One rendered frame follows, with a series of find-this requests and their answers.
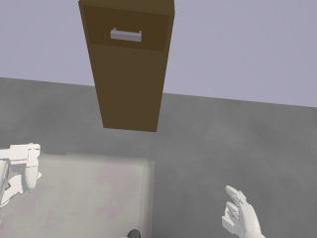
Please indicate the left robot hand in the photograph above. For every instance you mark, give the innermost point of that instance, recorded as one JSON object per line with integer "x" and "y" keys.
{"x": 23, "y": 160}

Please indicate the drawer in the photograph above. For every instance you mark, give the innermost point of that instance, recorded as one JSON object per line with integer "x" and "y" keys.
{"x": 101, "y": 21}

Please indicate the handle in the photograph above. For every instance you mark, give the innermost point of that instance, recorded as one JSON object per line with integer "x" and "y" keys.
{"x": 127, "y": 36}

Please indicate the right robot hand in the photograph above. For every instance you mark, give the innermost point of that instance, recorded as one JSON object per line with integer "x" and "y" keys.
{"x": 244, "y": 220}

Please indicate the cabinet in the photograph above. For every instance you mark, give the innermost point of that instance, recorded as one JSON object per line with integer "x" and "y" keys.
{"x": 129, "y": 82}

